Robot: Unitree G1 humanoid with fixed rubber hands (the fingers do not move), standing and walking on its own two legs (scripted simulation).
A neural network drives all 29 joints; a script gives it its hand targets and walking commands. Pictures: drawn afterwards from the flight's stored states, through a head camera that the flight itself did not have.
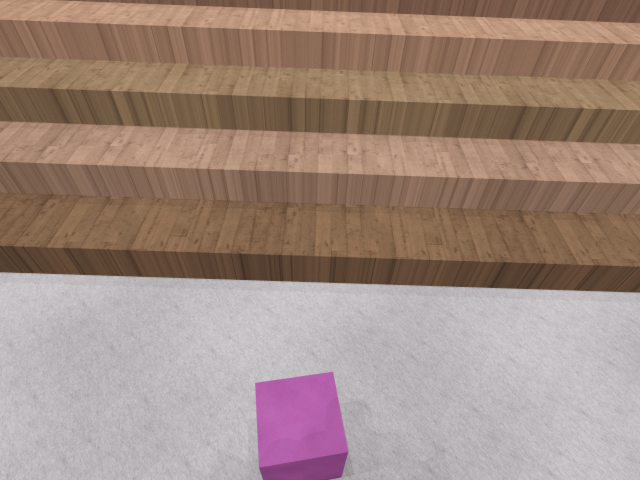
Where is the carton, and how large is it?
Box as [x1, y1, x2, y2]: [255, 372, 347, 479]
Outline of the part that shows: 332,372 255,383 259,468 263,479 329,479 341,476 347,454 347,447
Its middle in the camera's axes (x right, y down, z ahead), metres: -0.06 +0.53 +1.06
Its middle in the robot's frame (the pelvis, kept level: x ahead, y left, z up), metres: +0.40 +0.04 -0.66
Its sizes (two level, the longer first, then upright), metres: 0.210 0.200 0.250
